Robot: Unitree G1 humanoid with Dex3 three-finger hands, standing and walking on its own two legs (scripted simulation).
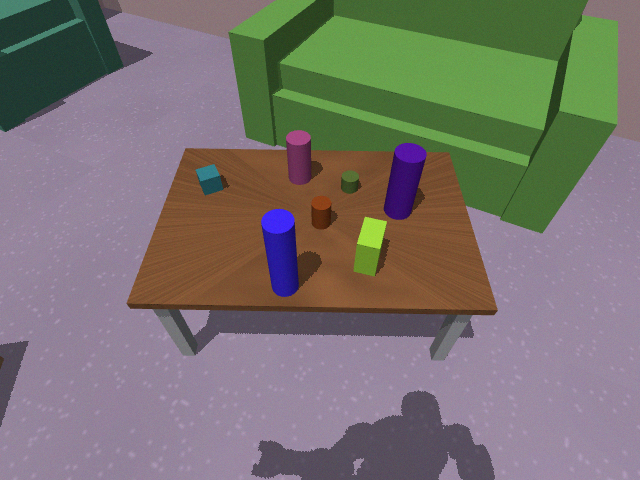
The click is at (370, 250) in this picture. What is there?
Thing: carton on end
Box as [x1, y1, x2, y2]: [353, 217, 386, 276]
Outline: 365,217 357,242 353,271 374,276 386,221
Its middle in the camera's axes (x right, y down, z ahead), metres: +0.13 +0.03 +1.02
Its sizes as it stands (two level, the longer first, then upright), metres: 0.093 0.058 0.119
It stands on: a support 0.39 m high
